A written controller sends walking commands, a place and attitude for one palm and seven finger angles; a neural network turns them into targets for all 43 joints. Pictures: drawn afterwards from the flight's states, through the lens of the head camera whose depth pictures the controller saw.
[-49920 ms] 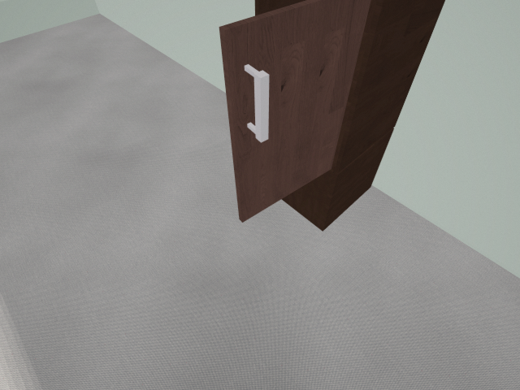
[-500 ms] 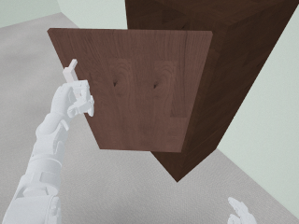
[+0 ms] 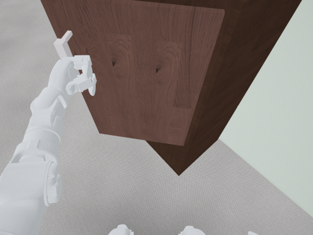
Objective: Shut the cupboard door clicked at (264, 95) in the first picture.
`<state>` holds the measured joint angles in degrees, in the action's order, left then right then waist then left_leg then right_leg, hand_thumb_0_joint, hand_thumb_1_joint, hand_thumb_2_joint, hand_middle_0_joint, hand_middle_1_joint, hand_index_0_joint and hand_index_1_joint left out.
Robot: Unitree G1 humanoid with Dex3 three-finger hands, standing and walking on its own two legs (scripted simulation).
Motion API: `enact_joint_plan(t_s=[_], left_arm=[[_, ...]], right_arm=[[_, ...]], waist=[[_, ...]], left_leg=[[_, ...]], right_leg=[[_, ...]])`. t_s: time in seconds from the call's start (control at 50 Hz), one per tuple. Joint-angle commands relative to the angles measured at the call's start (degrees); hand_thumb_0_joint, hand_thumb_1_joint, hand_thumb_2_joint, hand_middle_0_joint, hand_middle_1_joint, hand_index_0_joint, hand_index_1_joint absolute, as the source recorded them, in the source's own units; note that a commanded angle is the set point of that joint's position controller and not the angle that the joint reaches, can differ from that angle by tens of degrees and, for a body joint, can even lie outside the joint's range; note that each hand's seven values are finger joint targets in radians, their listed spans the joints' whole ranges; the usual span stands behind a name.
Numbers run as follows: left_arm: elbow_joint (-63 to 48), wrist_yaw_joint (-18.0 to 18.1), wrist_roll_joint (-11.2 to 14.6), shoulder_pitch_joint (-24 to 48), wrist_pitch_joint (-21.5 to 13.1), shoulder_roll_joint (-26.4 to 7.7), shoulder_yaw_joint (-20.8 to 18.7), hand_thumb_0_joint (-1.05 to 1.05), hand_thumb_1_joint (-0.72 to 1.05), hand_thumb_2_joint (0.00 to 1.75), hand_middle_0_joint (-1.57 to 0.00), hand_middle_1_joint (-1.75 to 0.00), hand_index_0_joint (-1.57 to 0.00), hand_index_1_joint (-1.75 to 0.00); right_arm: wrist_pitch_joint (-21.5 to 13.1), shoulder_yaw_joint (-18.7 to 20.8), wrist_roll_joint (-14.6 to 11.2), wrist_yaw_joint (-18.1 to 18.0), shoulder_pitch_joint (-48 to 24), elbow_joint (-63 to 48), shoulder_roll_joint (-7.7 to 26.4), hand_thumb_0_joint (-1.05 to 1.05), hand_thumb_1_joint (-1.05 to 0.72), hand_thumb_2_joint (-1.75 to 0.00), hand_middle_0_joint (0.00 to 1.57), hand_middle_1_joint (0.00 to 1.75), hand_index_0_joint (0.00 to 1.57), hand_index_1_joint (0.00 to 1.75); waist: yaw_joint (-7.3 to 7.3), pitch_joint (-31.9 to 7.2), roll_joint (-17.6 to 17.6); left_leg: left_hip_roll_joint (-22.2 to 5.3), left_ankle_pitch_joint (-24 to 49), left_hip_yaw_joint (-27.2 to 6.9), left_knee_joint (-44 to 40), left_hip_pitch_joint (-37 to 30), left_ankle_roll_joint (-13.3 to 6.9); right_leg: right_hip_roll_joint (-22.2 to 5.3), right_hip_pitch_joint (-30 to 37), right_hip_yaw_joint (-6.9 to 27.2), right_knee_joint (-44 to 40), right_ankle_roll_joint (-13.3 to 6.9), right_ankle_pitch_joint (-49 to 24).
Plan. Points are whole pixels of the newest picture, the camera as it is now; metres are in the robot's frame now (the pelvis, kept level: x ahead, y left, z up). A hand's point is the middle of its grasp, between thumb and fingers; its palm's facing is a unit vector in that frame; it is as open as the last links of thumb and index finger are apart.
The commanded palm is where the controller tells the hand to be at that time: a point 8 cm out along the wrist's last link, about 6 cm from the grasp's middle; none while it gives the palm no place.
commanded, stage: push the door shut along its arc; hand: left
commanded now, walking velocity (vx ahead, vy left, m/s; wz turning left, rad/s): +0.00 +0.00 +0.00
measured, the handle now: (74, 63) +0.54 +0.21 +0.12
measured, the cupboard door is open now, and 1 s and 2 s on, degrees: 40 25 17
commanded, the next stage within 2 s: pull the fist back off the door in 1.02 s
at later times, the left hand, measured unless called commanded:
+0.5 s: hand (111, 63) +0.53 +0.11 +0.13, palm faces -0.34 -0.94 -0.01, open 2.9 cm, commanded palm +0.53 +0.16 +0.13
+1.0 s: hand (122, 55) +0.56 +0.08 +0.13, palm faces -0.41 -0.91 -0.04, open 3.4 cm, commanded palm +0.58 +0.10 +0.13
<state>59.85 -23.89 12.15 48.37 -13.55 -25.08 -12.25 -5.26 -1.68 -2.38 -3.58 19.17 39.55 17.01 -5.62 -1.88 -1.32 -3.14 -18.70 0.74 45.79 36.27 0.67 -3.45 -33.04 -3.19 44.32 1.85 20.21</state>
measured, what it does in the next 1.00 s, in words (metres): stands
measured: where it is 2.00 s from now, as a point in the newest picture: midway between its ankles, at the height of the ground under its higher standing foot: outside the picture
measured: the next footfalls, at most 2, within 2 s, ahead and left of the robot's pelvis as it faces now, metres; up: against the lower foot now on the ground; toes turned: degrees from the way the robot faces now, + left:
none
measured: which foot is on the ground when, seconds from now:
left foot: down 0.00-1.00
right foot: down 0.00-1.00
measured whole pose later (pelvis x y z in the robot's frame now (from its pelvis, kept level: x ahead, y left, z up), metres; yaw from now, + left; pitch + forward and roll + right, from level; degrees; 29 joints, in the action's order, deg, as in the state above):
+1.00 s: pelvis +0.01 +0.00 -0.02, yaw -1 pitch +20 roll -2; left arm 74.9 -27.3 6.7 74.4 -10.1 -31.6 -9.8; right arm -5.9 -1.0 0.7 -2.7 20.9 42.3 16.6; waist -12.8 -2.7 -1.8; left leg -4.3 -21.6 -0.3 53.8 51.9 0.8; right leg -2.3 -47.9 -3.4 50.9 1.6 22.4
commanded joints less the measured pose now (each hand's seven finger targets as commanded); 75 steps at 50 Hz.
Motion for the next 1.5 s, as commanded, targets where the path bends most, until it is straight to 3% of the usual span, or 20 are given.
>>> enact_joint_plan(t_s=[0.0,0.16,0.22,0.28,0.32,0.44,0.5,0.56,0.6,0.84,0.92,1.06,1.1,1.12,1.18,1.2,1.24,1.3,1.38,1.48], left_arm=[[-9.2,-0.7,0.2,34.5,-3.1,-8.3,-0.3,0.0,0.9,0.9,-1.3,-1.5,-1.3,-1.5],[-6.1,-1.0,-1.1,35.6,-3.9,-16.0,-6.9,0.0,0.9,0.9,-1.3,-1.5,-1.3,-1.5],[-2.5,-1.4,-2.2,35.5,-2.8,-15.7,-6.1,0.0,0.9,0.9,-1.3,-1.5,-1.3,-1.5],[-2.0,-1.3,-3.0,38.6,-2.9,-19.2,-8.0,0.0,0.9,0.9,-1.3,-1.5,-1.3,-1.5],[-4.2,-2.2,-2.9,39.7,-3.3,-16.5,-6.0,0.0,0.9,0.9,-1.3,-1.5,-1.3,-1.5],[-1.1,-3.6,-2.8,44.8,-1.7,-16.7,-4.6,0.0,0.9,0.9,-1.3,-1.5,-1.3,-1.5],[-3.6,-4.4,-2.7,46.0,-2.0,-14.9,-3.3,0.0,0.9,0.9,-1.3,-1.5,-1.3,-1.5],[-1.4,-4.7,-2.2,48.8,-1.4,-13.4,-1.8,0.0,0.9,0.9,-1.3,-1.5,-1.3,-1.5],[-0.2,-4.6,-2.7,49.8,-1.0,-15.1,-2.7,0.0,0.9,0.9,-1.3,-1.5,-1.3,-1.5],[2.8,-4.5,-4.4,57.6,-0.2,-12.5,0.2,0.0,0.9,0.9,-1.3,-1.5,-1.3,-1.5],[0.9,-4.5,-4.8,60.5,-0.3,-9.3,2.3,0.0,0.9,0.9,-1.3,-1.5,-1.3,-1.5],[2.5,-3.9,-4.8,64.1,0.9,-5.6,4.0,0.0,0.9,0.9,-1.3,-1.5,-1.3,-1.5],[2.9,-3.8,-5.1,65.2,1.1,-7.2,3.3,0.0,0.9,0.9,-1.3,-1.5,-1.3,-1.5],[2.7,7.9,-1.6,64.5,2.6,-10.2,-8.9,0.0,0.9,0.9,-1.3,-1.5,-1.3,-1.5],[2.4,24.0,-6.1,58.8,2.4,-3.7,-8.1,0.0,0.9,0.9,-1.3,-1.5,-1.3,-1.5],[-0.1,28.7,-8.4,58.3,1.0,-3.4,-8.4,0.0,0.9,0.9,-1.3,-1.5,-1.3,-1.5],[-2.3,35.2,-14.7,56.4,-2.3,-2.9,-6.4,0.0,0.9,0.9,-1.3,-1.5,-1.3,-1.5],[-0.2,34.3,-18.2,53.7,-3.7,-3.9,-4.4,0.0,0.9,0.9,-1.3,-1.5,-1.3,-1.5],[-0.8,29.6,-14.5,51.6,-3.2,-7.6,-7.5,0.0,0.9,0.9,-1.3,-1.5,-1.3,-1.5],[-6.2,27.1,-11.0,39.7,-6.4,-5.7,-8.6,0.0,0.9,0.9,-1.3,-1.5,-1.3,-1.5]], right_arm=[[-2.0,3.5,-0.1,-0.6,3.3,-4.7,9.6,0.0,-0.9,-0.9,0.2,0.3,0.2,0.3],[-1.8,3.6,0.8,0.0,6.3,-5.2,10.2,0.0,-0.9,-0.9,0.2,0.3,0.2,0.3],[-0.8,3.6,0.5,0.1,6.5,-5.4,10.0,0.0,-0.9,-0.9,0.2,0.3,0.2,0.3],[-0.4,3.6,0.7,0.0,7.5,-5.3,10.4,0.0,-0.9,-0.9,0.2,0.3,0.2,0.3],[-0.5,4.1,0.8,0.2,7.9,-5.6,9.9,0.0,-0.9,-0.9,0.2,0.3,0.2,0.3],[0.0,4.2,0.9,-0.3,9.6,-3.6,10.5,0.0,-0.9,-0.9,0.2,0.3,0.2,0.3],[-0.4,4.5,1.3,-0.2,9.8,-3.1,10.1,0.0,-0.9,-0.9,0.2,0.3,0.2,0.3],[-0.5,4.3,1.4,-0.6,10.5,-2.1,10.3,0.0,-0.9,-0.9,0.2,0.3,0.2,0.3],[-0.6,4.3,1.4,-0.6,10.5,-1.6,10.6,0.0,-0.9,-0.9,0.2,0.3,0.2,0.3],[-1.2,4.4,2.3,-0.4,11.5,0.4,10.8,0.0,-0.9,-0.9,0.2,0.3,0.2,0.3],[-1.4,4.7,2.7,0.0,12.0,1.0,10.4,0.0,-0.9,-0.9,0.2,0.3,0.2,0.3],[-1.3,4.8,3.1,-0.1,13.1,2.3,10.4,0.0,-0.9,-0.9,0.2,0.3,0.2,0.3],[-1.3,4.8,3.1,0.0,13.3,2.7,10.6,0.0,-0.9,-0.9,0.2,0.3,0.2,0.3],[-1.8,3.7,3.4,0.9,16.0,0.6,8.0,0.0,-0.9,-0.9,0.2,0.3,0.2,0.3],[-1.7,4.4,5.4,4.0,18.0,-0.4,7.4,0.0,-0.9,-0.9,0.2,0.3,0.2,0.3],[-1.5,4.5,6.5,5.1,18.5,-0.6,7.2,0.0,-0.9,-0.9,0.2,0.3,0.2,0.3],[-0.9,5.0,7.8,7.0,19.5,-0.7,6.8,0.0,-0.9,-0.9,0.2,0.3,0.2,0.3],[1.1,5.7,7.3,7.7,19.5,-1.4,7.3,0.0,-0.9,-0.9,0.2,0.3,0.2,0.3],[2.9,5.5,5.5,6.2,18.0,-2.6,7.4,0.0,-0.9,-0.9,0.2,0.3,0.2,0.3],[2.7,5.6,4.7,5.5,16.2,-4.1,6.0,0.0,-0.9,-0.9,0.2,0.3,0.2,0.3]], waist=[[-4.35,-19.8,-2.4],[-3.39,-27.8,-3.1],[-4.47,-23.9,-1.0],[-5.2,-23.9,-1.0],[-5.33,-27.3,-4.0],[-7.95,-25.7,-1.7],[-7.5,-30.3,-7.0],[-9.28,-26.6,-3.9],[-9.34,-26.7,-4.4],[-11.92,-28.2,-6.6],[-12.34,-31.3,-10.0],[-14.21,-30.5,-8.0],[-14.09,-31.3,-8.9],[-10.1,-32.1,-10.6],[-10.16,-33.7,-5.9],[-9.4,-34.8,-8.2],[-9.47,-35.9,-7.5],[-9.59,-34.3,-5.8],[-7.94,-33.8,-4.0],[-4.48,-33.2,-2.3]], left_leg=[[2.5,4.1,-2.4,-5.4,-15.8,-1.6],[2.5,10.9,-2.5,-2.6,-15.8,-1.8],[2.3,9.6,-1.8,-2.3,-11.8,-1.9],[2.3,8.7,-1.8,-1.6,-10.2,-2.1],[2.3,11.7,-1.8,-0.8,-13.5,-1.9],[2.2,10.0,-1.7,0.4,-11.3,-2.5],[2.2,14.4,-2.3,1.3,-16.7,-2.1],[2.3,12.4,-2.5,1.3,-14.6,-2.5],[2.2,11.8,-2.6,1.7,-13.9,-2.4],[1.8,11.6,-3.7,3.8,-14.9,-2.4],[1.8,15.9,-4.4,5.0,-19.0,-2.1],[2.0,15.7,-4.5,5.4,-18.9,-2.7],[2.0,16.4,-4.6,5.8,-18.8,-2.5],[1.0,14.0,-5.4,4.5,-12.9,-1.3],[1.0,16.5,-5.6,3.5,-12.6,-0.8],[1.1,18.5,-5.1,4.1,-12.9,-0.5],[1.4,20.1,-4.3,4.6,-12.9,-0.6],[1.9,17.6,-2.8,2.8,-12.1,-0.9],[2.6,15.2,-1.0,-0.2,-11.0,-1.3],[2.9,18.8,0.9,-2.3,-12.3,-1.4]], right_leg=[[4.4,-2.7,0.1,-5.8,-2.6,-7.0],[4.7,-0.8,0.3,-3.0,-2.7,-12.8],[4.7,-1.6,0.6,-3.2,-2.2,-13.1],[4.8,-2.0,0.9,-3.0,-2.1,-12.5],[4.9,-2.8,0.9,-2.5,-2.2,-14.6],[5.2,-4.5,1.0,-3.1,-1.8,-13.9],[5.2,-6.3,0.6,-2.4,-2.3,-15.6],[5.5,-8.1,0.1,-2.8,-2.2,-13.6],[5.4,-8.6,0.4,-2.8,-2.2,-13.1],[5.7,-14.6,-0.6,-1.2,-2.4,-10.3],[5.9,-17.3,-1.2,0.1,-2.7,-11.7],[6.3,-19.5,-1.9,0.4,-2.7,-11.1],[6.3,-19.7,-1.8,0.6,-2.8,-11.5],[5.3,-15.7,-0.9,-0.3,-2.4,-10.2],[5.5,-13.3,-2.0,0.6,-1.3,-11.5],[5.4,-13.1,-2.0,1.0,-1.4,-12.7],[5.4,-12.3,-1.9,1.5,-1.5,-14.2],[5.6,-8.2,-1.1,-0.4,-1.9,-15.8],[5.8,-0.3,0.2,-3.0,-2.0,-19.3],[6.1,7.0,0.4,-4.1,-1.9,-26.3]])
